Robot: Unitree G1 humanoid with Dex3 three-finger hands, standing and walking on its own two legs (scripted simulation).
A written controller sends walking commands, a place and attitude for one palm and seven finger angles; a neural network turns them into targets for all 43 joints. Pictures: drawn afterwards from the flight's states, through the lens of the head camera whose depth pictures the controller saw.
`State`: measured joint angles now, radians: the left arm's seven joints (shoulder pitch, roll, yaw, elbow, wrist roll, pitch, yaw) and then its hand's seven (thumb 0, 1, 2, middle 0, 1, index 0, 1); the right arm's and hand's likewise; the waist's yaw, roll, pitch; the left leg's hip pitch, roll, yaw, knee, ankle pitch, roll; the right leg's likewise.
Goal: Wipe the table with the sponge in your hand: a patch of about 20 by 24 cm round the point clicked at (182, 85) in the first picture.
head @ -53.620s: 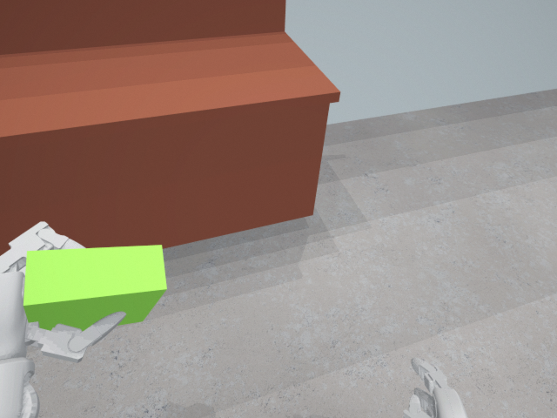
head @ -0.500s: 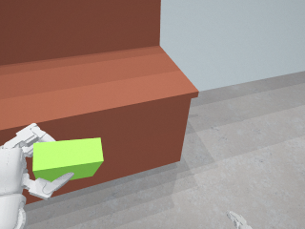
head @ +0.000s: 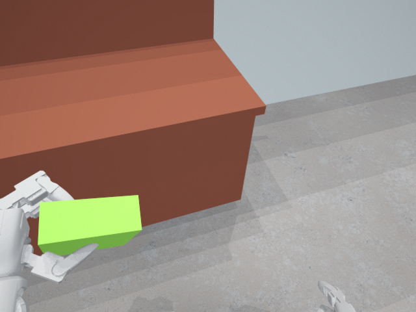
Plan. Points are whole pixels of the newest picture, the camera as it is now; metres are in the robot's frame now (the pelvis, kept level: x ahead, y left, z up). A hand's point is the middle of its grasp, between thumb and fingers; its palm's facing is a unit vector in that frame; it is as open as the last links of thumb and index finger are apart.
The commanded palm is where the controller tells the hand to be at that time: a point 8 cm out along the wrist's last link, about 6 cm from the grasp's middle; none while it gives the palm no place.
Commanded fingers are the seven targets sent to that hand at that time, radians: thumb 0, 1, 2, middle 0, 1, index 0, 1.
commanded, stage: stop stepping back and stand still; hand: left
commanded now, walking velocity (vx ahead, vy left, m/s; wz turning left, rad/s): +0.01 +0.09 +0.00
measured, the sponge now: (104, 226) +0.22 +0.18 +0.12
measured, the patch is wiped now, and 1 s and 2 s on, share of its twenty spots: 1.00 1.00 1.00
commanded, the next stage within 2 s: stand and wait in 0.94 s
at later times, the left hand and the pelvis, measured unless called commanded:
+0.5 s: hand (27, 206) +0.23 +0.28 +0.16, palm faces +0.36 -0.85 -0.37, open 9.3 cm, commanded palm +0.18 +0.32 +0.18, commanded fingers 0.00 0.10 1.30 -1.20 -1.60 -1.20 -1.60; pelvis +0.01 +0.04 +0.00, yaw -1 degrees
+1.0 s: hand (22, 214) +0.22 +0.29 +0.15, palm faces +0.37 -0.85 -0.37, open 9.3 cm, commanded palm +0.17 +0.33 +0.18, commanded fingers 0.00 0.10 1.30 -1.20 -1.60 -1.20 -1.60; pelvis +0.00 +0.05 +0.00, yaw -1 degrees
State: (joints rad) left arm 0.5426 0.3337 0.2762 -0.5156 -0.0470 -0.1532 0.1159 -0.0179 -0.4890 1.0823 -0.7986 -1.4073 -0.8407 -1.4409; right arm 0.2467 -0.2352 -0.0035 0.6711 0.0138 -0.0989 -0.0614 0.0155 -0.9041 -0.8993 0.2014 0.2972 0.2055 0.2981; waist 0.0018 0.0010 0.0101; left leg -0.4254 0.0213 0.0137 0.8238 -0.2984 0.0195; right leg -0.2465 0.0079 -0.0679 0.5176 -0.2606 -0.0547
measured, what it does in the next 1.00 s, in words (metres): steps on the spot: left foot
